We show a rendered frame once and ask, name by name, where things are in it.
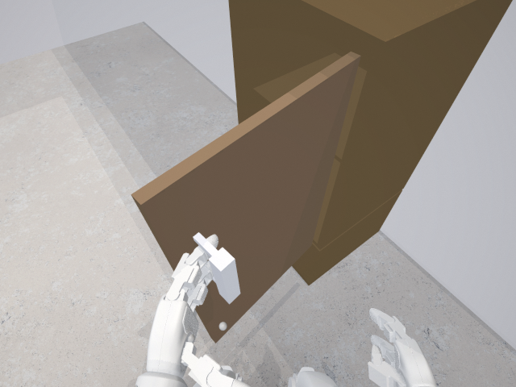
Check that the left robot hand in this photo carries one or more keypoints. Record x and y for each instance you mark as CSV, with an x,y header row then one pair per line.
x,y
175,320

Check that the handle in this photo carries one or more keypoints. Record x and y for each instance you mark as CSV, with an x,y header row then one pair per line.
x,y
223,267

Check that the right robot hand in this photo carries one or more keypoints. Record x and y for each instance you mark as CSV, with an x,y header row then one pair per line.
x,y
405,364

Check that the cupboard door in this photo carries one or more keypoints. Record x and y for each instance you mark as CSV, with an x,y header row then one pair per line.
x,y
259,187

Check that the robot left thigh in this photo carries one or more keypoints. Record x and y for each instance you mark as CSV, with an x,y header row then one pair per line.
x,y
227,373

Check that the robot thigh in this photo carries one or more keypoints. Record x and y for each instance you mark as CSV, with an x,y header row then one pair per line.
x,y
227,373
311,379

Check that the robot right thigh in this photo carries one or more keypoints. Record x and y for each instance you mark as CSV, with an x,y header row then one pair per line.
x,y
311,379

